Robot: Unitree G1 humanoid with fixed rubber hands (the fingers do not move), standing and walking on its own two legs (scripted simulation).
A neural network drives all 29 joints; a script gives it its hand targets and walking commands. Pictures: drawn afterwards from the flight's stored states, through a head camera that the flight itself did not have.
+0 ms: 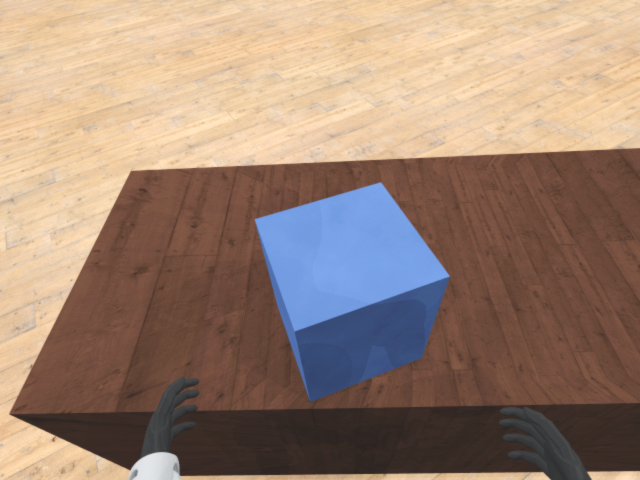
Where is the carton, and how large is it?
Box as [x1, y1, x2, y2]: [255, 182, 449, 401]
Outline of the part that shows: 380,182 255,219 277,305 310,401 420,358 449,277 443,267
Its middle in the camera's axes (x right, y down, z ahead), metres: +0.04 +0.09 +0.63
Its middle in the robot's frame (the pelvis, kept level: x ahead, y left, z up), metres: +0.42 +0.00 -0.06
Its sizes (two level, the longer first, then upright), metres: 0.210 0.200 0.250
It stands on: a pedestal, 0.57 m high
